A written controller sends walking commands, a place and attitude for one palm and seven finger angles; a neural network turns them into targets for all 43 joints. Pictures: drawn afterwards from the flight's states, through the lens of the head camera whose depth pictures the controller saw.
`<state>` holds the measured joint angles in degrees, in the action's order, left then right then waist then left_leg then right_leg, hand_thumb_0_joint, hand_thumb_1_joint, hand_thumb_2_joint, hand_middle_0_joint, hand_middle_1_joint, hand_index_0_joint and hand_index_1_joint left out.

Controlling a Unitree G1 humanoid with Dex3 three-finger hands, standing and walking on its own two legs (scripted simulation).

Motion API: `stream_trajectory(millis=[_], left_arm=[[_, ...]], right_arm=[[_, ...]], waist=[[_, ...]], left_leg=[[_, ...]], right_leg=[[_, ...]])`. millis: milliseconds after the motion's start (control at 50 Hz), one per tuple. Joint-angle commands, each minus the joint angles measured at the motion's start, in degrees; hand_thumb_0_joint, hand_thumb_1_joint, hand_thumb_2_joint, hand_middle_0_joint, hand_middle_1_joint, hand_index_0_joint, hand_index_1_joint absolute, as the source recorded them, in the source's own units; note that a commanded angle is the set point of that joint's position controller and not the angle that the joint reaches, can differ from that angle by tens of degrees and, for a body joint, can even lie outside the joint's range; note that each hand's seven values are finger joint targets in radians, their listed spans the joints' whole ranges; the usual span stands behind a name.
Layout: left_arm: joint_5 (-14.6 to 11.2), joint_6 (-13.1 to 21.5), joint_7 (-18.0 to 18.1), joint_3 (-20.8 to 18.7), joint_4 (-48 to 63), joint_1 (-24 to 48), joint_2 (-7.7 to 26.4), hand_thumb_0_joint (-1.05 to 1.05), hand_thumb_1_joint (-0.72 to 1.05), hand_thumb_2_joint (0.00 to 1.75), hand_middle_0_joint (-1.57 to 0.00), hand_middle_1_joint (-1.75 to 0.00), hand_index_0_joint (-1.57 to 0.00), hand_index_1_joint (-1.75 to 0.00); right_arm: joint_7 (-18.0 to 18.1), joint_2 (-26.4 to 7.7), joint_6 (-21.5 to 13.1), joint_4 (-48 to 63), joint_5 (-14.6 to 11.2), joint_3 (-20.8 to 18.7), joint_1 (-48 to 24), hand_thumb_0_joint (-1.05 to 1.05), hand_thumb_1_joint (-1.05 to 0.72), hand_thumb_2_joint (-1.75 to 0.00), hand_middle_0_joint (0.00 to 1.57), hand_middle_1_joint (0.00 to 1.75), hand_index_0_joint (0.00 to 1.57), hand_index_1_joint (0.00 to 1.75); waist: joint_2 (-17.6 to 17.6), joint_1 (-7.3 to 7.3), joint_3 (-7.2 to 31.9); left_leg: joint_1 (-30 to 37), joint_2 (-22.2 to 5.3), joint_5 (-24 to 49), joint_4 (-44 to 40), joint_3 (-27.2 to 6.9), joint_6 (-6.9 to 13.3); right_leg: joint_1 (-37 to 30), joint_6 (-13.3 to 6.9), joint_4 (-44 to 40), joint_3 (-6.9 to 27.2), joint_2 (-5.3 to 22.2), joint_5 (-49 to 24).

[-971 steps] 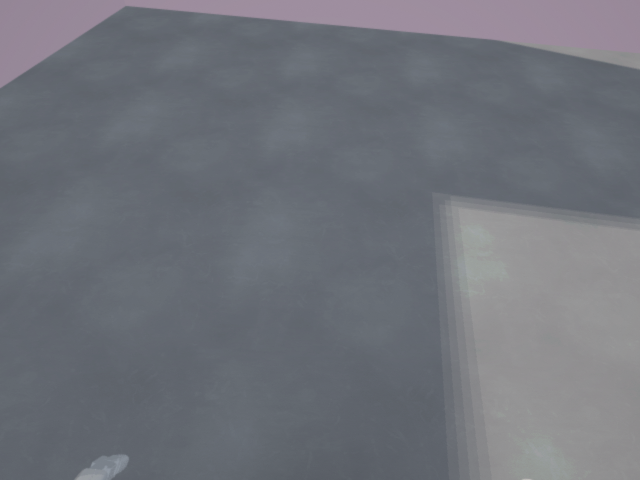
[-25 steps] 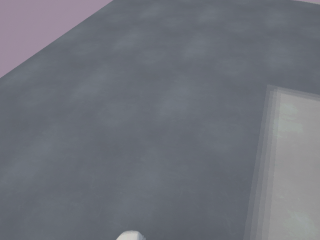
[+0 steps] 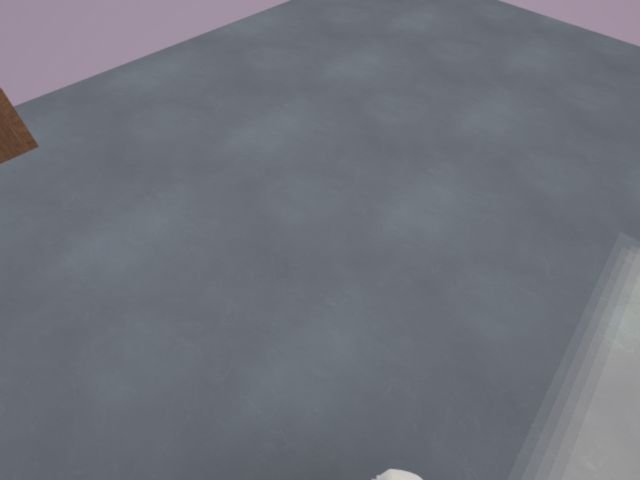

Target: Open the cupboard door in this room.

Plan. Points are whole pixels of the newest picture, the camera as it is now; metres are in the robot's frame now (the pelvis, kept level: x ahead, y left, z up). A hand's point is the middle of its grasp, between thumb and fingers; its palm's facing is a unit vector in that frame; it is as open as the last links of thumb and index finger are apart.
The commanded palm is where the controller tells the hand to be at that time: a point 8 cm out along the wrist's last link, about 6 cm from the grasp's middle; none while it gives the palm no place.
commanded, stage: turn or walk to find it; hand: left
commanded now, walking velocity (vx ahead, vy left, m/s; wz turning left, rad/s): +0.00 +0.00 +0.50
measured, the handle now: out of the picture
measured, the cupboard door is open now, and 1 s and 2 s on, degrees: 0 0 0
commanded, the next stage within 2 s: none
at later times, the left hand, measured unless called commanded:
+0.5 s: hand out of the picture +0.01 +0.15 -0.15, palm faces +0.28 -0.92 -0.27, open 7.4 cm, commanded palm none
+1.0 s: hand out of the picture -0.07 +0.21 -0.16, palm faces +0.50 -0.83 -0.24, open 7.4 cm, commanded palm none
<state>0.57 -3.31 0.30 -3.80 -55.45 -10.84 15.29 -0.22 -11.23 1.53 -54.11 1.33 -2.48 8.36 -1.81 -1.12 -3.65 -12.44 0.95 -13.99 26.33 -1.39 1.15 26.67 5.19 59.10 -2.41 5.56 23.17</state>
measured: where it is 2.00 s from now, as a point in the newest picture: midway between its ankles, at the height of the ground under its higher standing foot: (259, 463)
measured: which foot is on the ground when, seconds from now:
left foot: down 0.00-0.20, up 0.22-0.68, down 0.70-1.00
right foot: up 0.00-0.16, down 0.18-0.70, up 0.72-1.00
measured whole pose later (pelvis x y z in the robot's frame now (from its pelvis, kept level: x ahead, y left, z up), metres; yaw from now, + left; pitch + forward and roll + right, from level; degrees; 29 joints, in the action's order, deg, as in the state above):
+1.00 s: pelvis -0.03 -0.02 +0.00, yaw +29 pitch +0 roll +0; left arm 1.1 -2.5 -0.9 -3.8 -54.9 -10.7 15.0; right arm -0.8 -10.8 0.4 -54.1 1.5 -2.5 12.1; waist -1.2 0.0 -1.8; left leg -12.2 1.4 -12.7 24.5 -1.6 1.5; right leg 26.5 5.1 58.5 -2.1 5.8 21.2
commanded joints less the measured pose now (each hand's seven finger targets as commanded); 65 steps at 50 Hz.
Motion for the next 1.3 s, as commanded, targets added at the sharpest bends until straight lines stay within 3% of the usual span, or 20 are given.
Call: stream_trajectory(millis=[0, 80, 140, 180, 200, 260, 380, 560, 640, 680, 700, 800, 1000, 1060, 1100, 1120, 1140, 1160, 1180, 1280], left_arm=[[0.0, 1.6, 0.5, -0.5, 6.3, 3.4, 2.9, 0.00, 0.90, 0.90, -0.20, -0.30, -0.20, -0.30], [-0.4, 2.1, 0.6, -0.2, 6.7, 1.8, 2.3, 0.00, 0.90, 0.90, -0.20, -0.30, -0.20, -0.30], [-0.3, 3.4, 0.9, -0.8, 5.2, -4.5, 4.6, 0.00, 0.90, 0.90, -0.20, -0.30, -0.20, -0.30], [0.8, 4.0, 1.7, -2.3, 5.3, -6.8, 12.7, 0.00, 0.90, 0.90, -0.20, -0.30, -0.20, -0.30], [0.4, 3.9, 1.9, -2.0, 5.9, -5.3, 10.6, 0.00, 0.90, 0.90, -0.20, -0.30, -0.20, -0.30], [0.2, 3.7, 1.9, -0.9, 8.2, 3.9, 5.6, 0.00, 0.90, 0.90, -0.20, -0.30, -0.20, -0.30], [0.5, 4.4, 1.8, -0.9, 6.7, -1.9, 5.3, 0.00, 0.90, 0.90, -0.20, -0.30, -0.20, -0.30], [1.2, 3.5, 1.5, -2.2, 4.1, -5.6, 8.8, 0.00, 0.90, 0.90, -0.20, -0.30, -0.20, -0.30], [0.3, 2.8, 1.1, -2.3, 4.0, -3.5, 8.3, 0.00, 0.90, 0.90, -0.20, -0.30, -0.20, -0.30], [0.1, 1.9, 0.8, -0.5, 7.4, -0.7, 1.9, 0.00, 0.90, 0.90, -0.20, -0.30, -0.20, -0.30], [0.4, 1.4, 1.0, -0.5, 7.8, 1.1, 3.6, 0.00, 0.90, 0.90, -0.20, -0.30, -0.20, -0.30], [0.4, 1.3, -0.1, -1.2, 4.4, 0.2, 3.6, 0.00, 0.90, 0.90, -0.20, -0.30, -0.20, -0.30], [0.6, 3.4, -1.7, -0.7, 8.0, 6.7, 3.2, 0.00, 0.90, 0.90, -0.20, -0.30, -0.20, -0.30], [0.4, 4.0, -2.0, -0.5, 8.2, 4.8, 2.6, 0.00, 0.90, 0.90, -0.20, -0.30, -0.20, -0.30], [0.5, 4.5, -2.1, -1.0, 5.7, -2.9, 2.5, 0.00, 0.90, 0.90, -0.20, -0.30, -0.20, -0.30], [0.7, 5.1, -1.8, -1.7, 3.6, -9.8, 4.7, 0.00, 0.90, 0.90, -0.20, -0.30, -0.20, -0.30], [1.7, 5.7, -0.8, -2.7, 2.2, -15.3, 10.4, 0.00, 0.90, 0.90, -0.20, -0.30, -0.20, -0.30], [0.7, 5.4, 0.0, -2.6, 2.7, -15.5, 12.6, 0.00, 0.90, 0.90, -0.20, -0.30, -0.20, -0.30], [0.5, 5.6, 0.4, -2.6, 4.0, -12.0, 11.4, 0.00, 0.90, 0.90, -0.20, -0.30, -0.20, -0.30], [0.3, 7.8, 0.2, 0.1, 3.1, -5.5, 2.3, 0.00, 0.90, 0.90, -0.20, -0.30, -0.20, -0.30]], right_arm=[[1.0, -12.7, -0.7, 2.5, 0.0, -3.6, 3.9, 0.00, -0.90, -0.90, 0.20, 0.30, 0.20, 0.30], [0.8, -12.6, -0.2, 3.4, 0.3, -4.0, 2.3, 0.00, -0.90, -0.90, 0.20, 0.30, 0.20, 0.30], [0.6, -10.8, -0.2, 4.2, -0.5, -4.0, 1.1, 0.00, -0.90, -0.90, 0.20, 0.30, 0.20, 0.30], [0.3, -6.4, -0.2, 6.5, -0.8, -3.4, 0.1, 0.00, -0.90, -0.90, 0.20, 0.30, 0.20, 0.30], [0.3, -8.7, 0.6, 5.5, -0.3, -3.9, 0.4, 0.00, -0.90, -0.90, 0.20, 0.30, 0.20, 0.30], [-0.6, -7.8, 1.8, 2.0, 0.1, -4.3, 4.2, 0.00, -0.90, -0.90, 0.20, 0.30, 0.20, 0.30], [-1.0, -6.7, 2.1, 1.4, 0.0, -3.5, 3.1, 0.00, -0.90, -0.90, 0.20, 0.30, 0.20, 0.30], [-0.8, -5.0, 0.7, 3.2, -0.9, -1.8, -2.3, 0.00, -0.90, -0.90, 0.20, 0.30, 0.20, 0.30], [-0.7, -7.7, -0.5, 1.9, -0.6, -2.4, 4.2, 0.00, -0.90, -0.90, 0.20, 0.30, 0.20, 0.30], [0.0, -17.4, -0.8, 1.2, -0.3, -4.7, 9.6, 0.00, -0.90, -0.90, 0.20, 0.30, 0.20, 0.30], [0.1, -17.1, -0.3, 0.4, -0.2, -4.3, 10.5, 0.00, -0.90, -0.90, 0.20, 0.30, 0.20, 0.30], [1.1, -11.7, -1.1, 3.0, 0.0, -2.6, 1.4, 0.00, -0.90, -0.90, 0.20, 0.30, 0.20, 0.30], [0.4, -12.2, -2.6, 1.9, 0.2, -3.6, 8.7, 0.00, -0.90, -0.90, 0.20, 0.30, 0.20, 0.30], [0.3, -12.3, -2.5, 2.3, 0.3, -3.7, 6.9, 0.00, -0.90, -0.90, 0.20, 0.30, 0.20, 0.30], [0.4, -11.8, -2.3, 2.6, 0.3, -3.7, 4.3, 0.00, -0.90, -0.90, 0.20, 0.30, 0.20, 0.30], [0.4, -9.9, -2.3, 2.9, 0.0, -3.5, 2.8, 0.00, -0.90, -0.90, 0.20, 0.30, 0.20, 0.30], [0.3, -4.8, -2.7, 3.7, -0.7, -2.4, 4.2, 0.00, -0.90, -0.90, 0.20, 0.30, 0.20, 0.30], [-0.2, -5.5, -2.8, 6.0, -0.3, -2.3, 0.4, 0.00, -0.90, -0.90, 0.20, 0.30, 0.20, 0.30], [-0.8, -8.2, -2.5, 6.0, 0.3, -3.2, -0.1, 0.00, -0.90, -0.90, 0.20, 0.30, 0.20, 0.30], [-2.3, -3.6, -0.7, -0.9, 0.7, -3.1, 8.9, 0.00, -0.90, -0.90, 0.20, 0.30, 0.20, 0.30]], waist=[[10.4, 3.24, 5.1], [12.2, 2.34, 6.3], [7.0, -0.95, 9.0], [-15.0, -2.57, 7.6], [-9.5, -1.84, 6.2], [-5.9, 2.73, 0.7], [-7.8, 0.60, 2.2], [-9.6, -2.16, 5.1], [-3.6, 2.39, 8.3], [21.0, 5.31, 7.8], [14.5, 5.50, 7.7], [11.0, 1.61, 3.8], [10.8, 4.31, 1.9], [11.6, 2.96, 2.0], [9.6, -0.97, 3.7], [3.3, -4.53, 5.4], [-14.8, -6.44, 8.3], [-17.5, -7.02, 4.1], [-11.0, -4.70, 0.3], [-4.9, 2.38, -3.7]], left_leg=[[8.6, -14.3, 25.6, -5.6, -14.2, 8.7], [3.9, -12.7, 28.1, -2.6, -17.0, 8.1], [-5.2, -7.5, 17.8, 4.6, -14.9, 3.1], [-21.7, 3.4, -20.9, 26.7, -2.2, -3.3], [-19.8, 0.7, -19.2, 36.2, -5.5, -2.7], [-19.6, -1.6, -10.0, 45.0, -4.2, -3.5], [-20.2, -2.9, -6.4, 41.8, -0.7, -5.8], [-11.1, -3.2, -12.5, 17.2, 5.6, -4.7], [4.5, -3.6, 5.1, -2.6, 5.7, -2.9], [13.4, -24.1, 36.2, -7.6, -20.4, 7.4], [11.2, -25.6, 33.3, -6.2, -17.5, 10.4], [5.2, -14.3, 20.3, -7.9, -10.4, 6.6], [6.5, -14.5, -8.6, -13.5, -20.0, 9.5], [0.3, -12.9, -9.3, -11.7, -20.4, 9.0], [-9.0, -9.6, -11.6, -5.6, -17.8, 6.7], [-17.8, -5.2, -15.7, 3.0, -14.7, 4.1], [-29.5, 2.3, -19.8, 21.4, -4.4, 0.2], [-34.4, 1.2, -20.3, 32.0, -2.7, -0.7], [-33.8, -2.2, -15.3, 37.8, -4.6, -0.6], [-27.8, -3.9, 3.8, 45.7, -1.4, -2.4]], right_leg=[[3.6, 0.3, -5.2, 1.0, -0.9, 2.4], [-5.8, -0.6, -18.9, -0.1, -3.3, 2.0], [-22.0, -1.3, -37.8, 0.6, -1.4, -13.9], [-27.9, -12.0, -41.7, 22.1, 22.7, -27.8], [-20.9, -14.6, -42.2, 19.0, 22.4, -24.3], [-14.1, -11.4, -42.8, 8.5, 14.5, -15.2], [-20.3, -11.0, -41.2, 1.3, 13.4, -23.5], [-24.2, -13.1, -34.8, -2.3, 16.9, -35.1], [-16.1, -7.0, -23.3, -7.9, 13.8, -26.6], [5.9, -0.5, -2.4, -7.3, 1.9, 16.0], [4.9, -1.5, 2.8, -3.0, 2.7, 14.9], [4.9, -0.6, 6.1, 0.4, 1.4, 0.0], [6.9, -0.1, -9.1, 0.6, 0.3, 0.1], [-3.0, -0.6, -20.0, -1.0, -1.6, 0.8], [-18.1, -0.8, -28.9, -3.3, -4.0, -3.9], [-30.3, -1.4, -36.0, -1.0, -1.7, -5.1], [-40.1, -4.8, -44.8, 15.6, 14.2, 9.4], [-33.4, -8.8, -51.7, 30.2, 24.4, 18.6], [-25.1, -10.1, -54.4, 30.4, 24.8, 24.4], [-17.3, -4.2, -51.1, 2.6, 11.9, -1.3]])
